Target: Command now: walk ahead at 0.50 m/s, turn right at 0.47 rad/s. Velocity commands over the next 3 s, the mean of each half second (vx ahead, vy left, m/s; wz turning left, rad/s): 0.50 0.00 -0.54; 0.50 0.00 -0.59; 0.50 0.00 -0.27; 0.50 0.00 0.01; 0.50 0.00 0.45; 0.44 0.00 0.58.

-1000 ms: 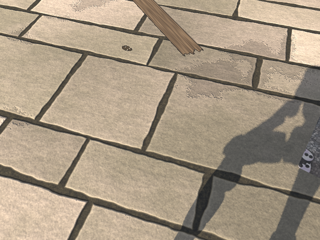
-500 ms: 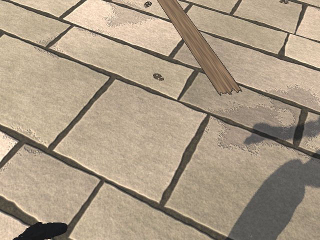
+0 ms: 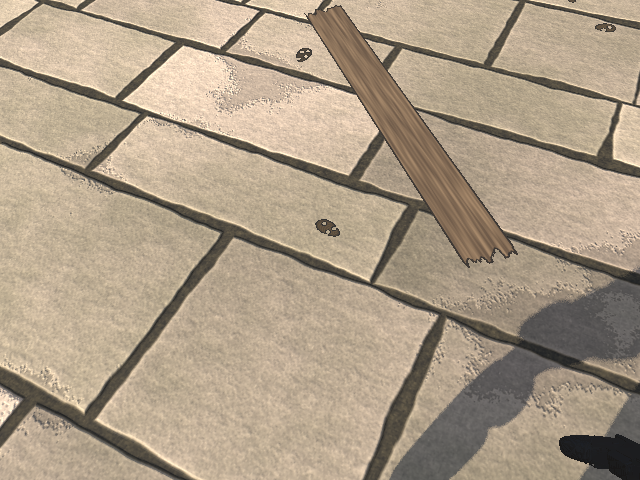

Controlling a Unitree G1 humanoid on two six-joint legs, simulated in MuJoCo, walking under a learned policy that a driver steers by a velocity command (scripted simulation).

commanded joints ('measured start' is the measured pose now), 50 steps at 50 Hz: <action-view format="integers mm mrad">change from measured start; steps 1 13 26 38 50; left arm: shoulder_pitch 14 -86 -368 -135 -34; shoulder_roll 176 135 57 158 193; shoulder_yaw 48 40 7 50 63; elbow -57 -146 -258 -230 -147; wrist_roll -8 1 -1 18 -4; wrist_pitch -1 9 6 -9 2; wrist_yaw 13 2 -59 -32 10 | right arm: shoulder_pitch -105 159 231 144 -105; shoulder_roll -77 -83 -198 -178 -112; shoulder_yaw -21 -43 -73 -42 -18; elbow -85 12 127 26 -34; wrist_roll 12 -9 20 2 12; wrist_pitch -25 -10 3 -42 -19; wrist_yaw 9 -1 -10 -6 16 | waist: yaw -12 -121 -174 -78 -25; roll -115 79 27 -52 -107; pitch -29 -20 43 -110 -21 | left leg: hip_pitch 143 562 604 -89 137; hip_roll -63 219 215 74 -29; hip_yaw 35 -210 195 21 33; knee -95 -389 -442 550 -67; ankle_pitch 75 -128 182 -293 121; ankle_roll -2 229 201 48 -8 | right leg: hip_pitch -67 -592 -533 109 -120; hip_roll -217 -190 -183 -297 -209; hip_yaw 210 -14 -149 284 189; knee -58 844 346 -50 -46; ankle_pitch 173 -102 236 192 92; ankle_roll -130 73 50 -225 -143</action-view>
